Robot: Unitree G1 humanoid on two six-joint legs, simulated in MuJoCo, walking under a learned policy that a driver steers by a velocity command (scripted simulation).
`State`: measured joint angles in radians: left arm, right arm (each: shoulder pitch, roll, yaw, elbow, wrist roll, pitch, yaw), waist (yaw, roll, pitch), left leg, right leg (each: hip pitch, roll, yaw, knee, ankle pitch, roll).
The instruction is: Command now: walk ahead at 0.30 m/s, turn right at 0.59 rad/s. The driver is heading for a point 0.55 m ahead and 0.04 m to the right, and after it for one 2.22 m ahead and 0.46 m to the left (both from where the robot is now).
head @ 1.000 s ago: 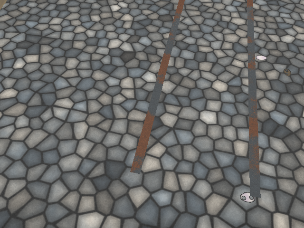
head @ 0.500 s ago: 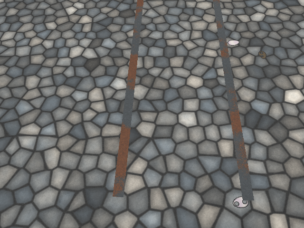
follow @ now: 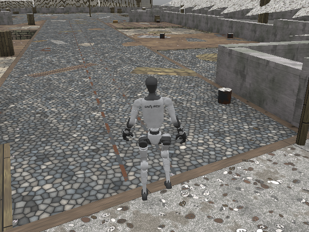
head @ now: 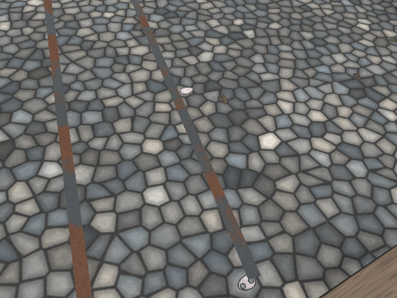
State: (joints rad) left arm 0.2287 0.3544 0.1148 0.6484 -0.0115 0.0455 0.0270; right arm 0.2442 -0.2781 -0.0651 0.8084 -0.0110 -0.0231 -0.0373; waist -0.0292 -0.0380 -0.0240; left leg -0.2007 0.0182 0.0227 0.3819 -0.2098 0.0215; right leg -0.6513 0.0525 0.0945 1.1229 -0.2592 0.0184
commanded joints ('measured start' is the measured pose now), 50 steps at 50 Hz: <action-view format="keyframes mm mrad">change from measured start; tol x32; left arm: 1 -32 57 11 -76 -7 -17 -5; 50 225 -18 -42 23 11 -104 30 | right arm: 1 -17 -137 -27 -67 1 -32 -2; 44 -274 -71 -13 -215 18 7 191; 50 171 -250 -93 -69 5 -26 105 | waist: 1 -8 157 55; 16 -57 158 132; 21 132 -230 -301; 50 -25 256 -155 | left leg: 1 124 237 -220 -237 -241 122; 16 167 317 10 -221 13 166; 19 -42 212 159 263 397 81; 20 -389 111 173 679 -175 11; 22 -656 50 -67 909 -300 4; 36 -326 1 -114 315 581 -36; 43 -579 37 -100 100 491 -75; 48 -171 -41 49 12 453 -9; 50 525 113 -98 123 1260 191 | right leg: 1 -205 -72 7 61 67 18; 16 95 -102 -148 -517 10 -68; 20 1005 -310 254 -641 5 -240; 21 1019 -436 639 -809 -141 -360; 28 502 -281 6 -845 751 -280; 32 474 -266 -97 -872 557 -195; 49 263 -261 -237 207 374 -80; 50 -111 -122 -282 615 -388 26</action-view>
